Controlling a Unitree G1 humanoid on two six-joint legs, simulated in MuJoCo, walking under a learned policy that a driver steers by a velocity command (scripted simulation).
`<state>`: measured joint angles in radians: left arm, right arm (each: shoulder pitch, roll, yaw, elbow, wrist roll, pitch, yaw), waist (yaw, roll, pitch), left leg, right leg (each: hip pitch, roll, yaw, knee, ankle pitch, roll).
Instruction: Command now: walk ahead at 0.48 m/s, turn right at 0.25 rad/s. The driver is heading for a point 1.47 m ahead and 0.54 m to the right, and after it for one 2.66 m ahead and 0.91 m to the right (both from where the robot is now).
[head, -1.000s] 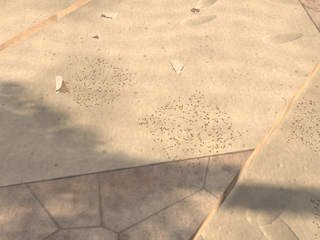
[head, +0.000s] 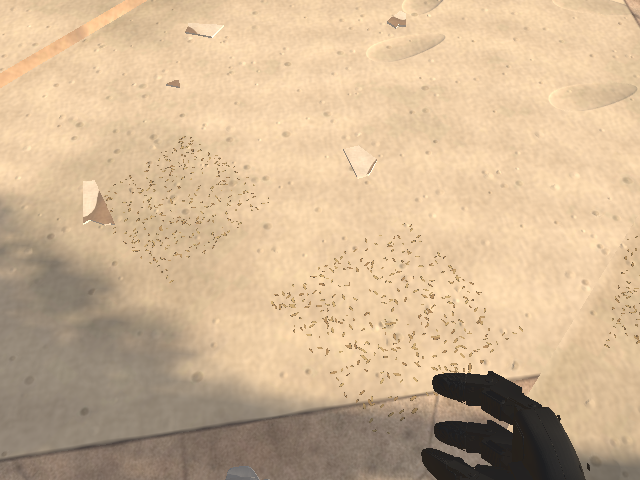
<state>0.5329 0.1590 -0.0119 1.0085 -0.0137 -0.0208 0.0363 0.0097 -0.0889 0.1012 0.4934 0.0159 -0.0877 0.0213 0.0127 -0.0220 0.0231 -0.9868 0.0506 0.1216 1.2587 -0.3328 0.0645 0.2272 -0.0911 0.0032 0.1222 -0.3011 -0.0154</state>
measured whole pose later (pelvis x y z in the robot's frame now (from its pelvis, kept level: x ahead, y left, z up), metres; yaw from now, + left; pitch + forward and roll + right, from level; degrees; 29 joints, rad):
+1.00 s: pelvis +0.57 -0.07 +0.14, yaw -33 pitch +2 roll +1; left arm 0.36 0.26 0.04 0.70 -0.03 -0.05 -0.01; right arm 0.01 -0.27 -0.01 0.63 0.00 -0.09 0.01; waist 0.08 0.05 0.02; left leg -0.63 0.04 -0.10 0.60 0.02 -0.05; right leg -0.13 0.10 0.19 0.41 -0.31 -0.07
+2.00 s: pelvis +0.98 -0.38 +0.14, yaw -35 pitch +1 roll -2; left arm 0.34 0.26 0.04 0.82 0.01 -0.10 -0.01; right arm 0.14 -0.28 -0.04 0.75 0.02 -0.05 0.04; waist 0.07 0.05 0.00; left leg -0.71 0.09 -0.05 0.76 0.07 0.00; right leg 0.05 0.05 -0.17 0.19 -0.27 -0.04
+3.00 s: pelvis +1.48 -0.58 +0.14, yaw +0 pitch +1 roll -2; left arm 0.37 0.29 0.06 0.82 0.00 -0.09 -0.01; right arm 0.12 -0.29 -0.05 0.63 0.02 -0.03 0.03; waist 0.10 0.04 0.03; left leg -0.67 0.09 -0.06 0.78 -0.06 0.00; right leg 0.00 0.00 -0.16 0.25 -0.27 -0.01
